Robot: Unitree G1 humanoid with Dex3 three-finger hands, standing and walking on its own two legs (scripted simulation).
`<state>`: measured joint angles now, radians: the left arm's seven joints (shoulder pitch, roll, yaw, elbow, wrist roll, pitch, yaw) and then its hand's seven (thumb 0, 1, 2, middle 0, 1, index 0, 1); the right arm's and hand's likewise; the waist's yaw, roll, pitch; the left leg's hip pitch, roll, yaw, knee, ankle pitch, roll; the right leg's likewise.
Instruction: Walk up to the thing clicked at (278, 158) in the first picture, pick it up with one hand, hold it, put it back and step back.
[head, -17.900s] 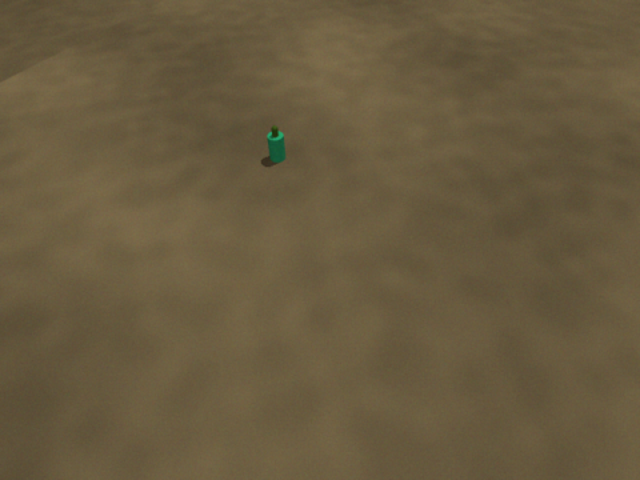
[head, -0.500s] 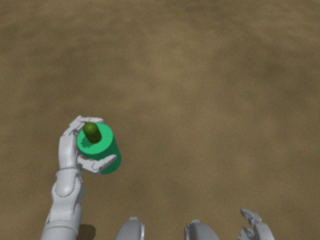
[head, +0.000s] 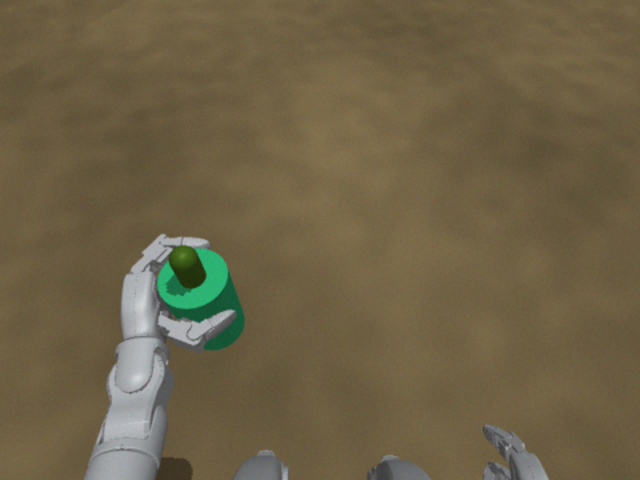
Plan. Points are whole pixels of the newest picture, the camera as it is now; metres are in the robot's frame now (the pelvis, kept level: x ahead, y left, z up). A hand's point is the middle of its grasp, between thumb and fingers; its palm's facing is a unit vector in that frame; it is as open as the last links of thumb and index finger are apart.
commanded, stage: hold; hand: left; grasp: from the side
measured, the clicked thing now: (201, 293) +0.33 +0.17 +0.03
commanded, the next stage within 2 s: none
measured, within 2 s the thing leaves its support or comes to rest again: neither
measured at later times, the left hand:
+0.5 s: hand (193, 289) +0.33 +0.17 +0.05, palm faces +0.16 -0.99 -0.03, open 11.0 cm
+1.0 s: hand (190, 296) +0.31 +0.17 +0.05, palm faces +0.17 -0.99 -0.02, open 11.0 cm
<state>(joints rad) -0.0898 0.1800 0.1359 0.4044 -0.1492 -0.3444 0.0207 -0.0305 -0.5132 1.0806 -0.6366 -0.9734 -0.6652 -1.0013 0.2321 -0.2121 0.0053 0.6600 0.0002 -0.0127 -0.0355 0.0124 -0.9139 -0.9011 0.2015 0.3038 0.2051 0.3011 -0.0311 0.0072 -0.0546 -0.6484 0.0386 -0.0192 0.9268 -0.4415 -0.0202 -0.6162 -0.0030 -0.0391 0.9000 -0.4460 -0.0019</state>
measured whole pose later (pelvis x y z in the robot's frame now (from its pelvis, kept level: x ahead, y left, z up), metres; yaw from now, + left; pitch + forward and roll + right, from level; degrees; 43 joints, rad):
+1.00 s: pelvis +0.00 +0.00 +0.01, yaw +0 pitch +6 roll -1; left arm -0.07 0.17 0.11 0.42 -0.14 -0.36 0.03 -0.03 -0.49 1.06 -0.63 -0.97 -0.66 -0.99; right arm 0.22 -0.21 0.00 0.67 0.00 -0.01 -0.02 0.01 -0.92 -0.91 0.20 0.30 0.20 0.30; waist -0.02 0.01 -0.03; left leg -0.53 0.03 -0.01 0.83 -0.40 -0.02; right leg -0.50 -0.01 -0.03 0.81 -0.40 0.00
